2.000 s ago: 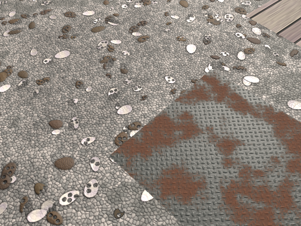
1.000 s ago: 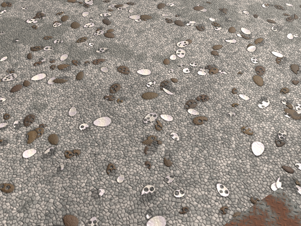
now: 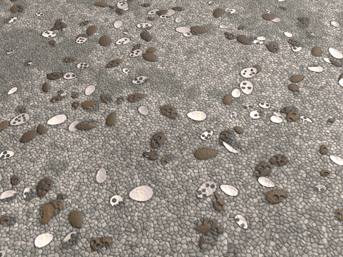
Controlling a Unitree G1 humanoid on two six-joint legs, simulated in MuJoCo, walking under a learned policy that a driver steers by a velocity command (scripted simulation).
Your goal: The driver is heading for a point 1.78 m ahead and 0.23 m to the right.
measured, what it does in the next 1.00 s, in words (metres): walks ahead, turning right: left foot, then right foot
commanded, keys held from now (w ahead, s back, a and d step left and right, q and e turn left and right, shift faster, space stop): e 0.46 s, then no key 0.10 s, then w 0.26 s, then w+q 0.18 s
